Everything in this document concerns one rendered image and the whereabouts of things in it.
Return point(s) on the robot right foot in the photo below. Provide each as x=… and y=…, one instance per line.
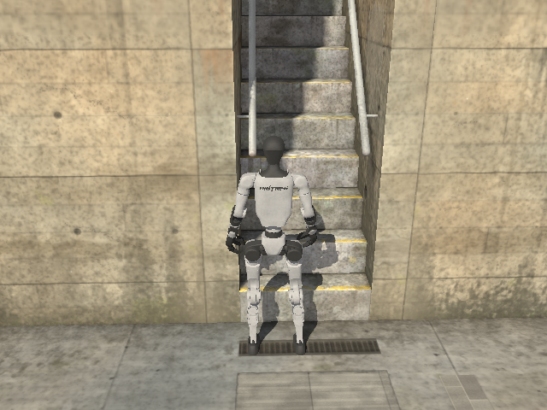
x=299, y=347

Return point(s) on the robot right forearm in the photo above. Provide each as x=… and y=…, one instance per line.
x=311, y=223

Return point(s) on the robot left forearm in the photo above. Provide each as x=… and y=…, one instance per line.
x=234, y=225

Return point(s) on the right robot hand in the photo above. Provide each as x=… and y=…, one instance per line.
x=306, y=234

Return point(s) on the left robot shin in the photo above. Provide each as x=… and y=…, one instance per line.
x=252, y=317

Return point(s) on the left robot hand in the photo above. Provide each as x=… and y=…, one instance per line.
x=238, y=241

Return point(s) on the robot right upper arm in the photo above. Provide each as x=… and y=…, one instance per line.
x=301, y=182

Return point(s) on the robot left upper arm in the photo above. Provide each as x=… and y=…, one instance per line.
x=246, y=181

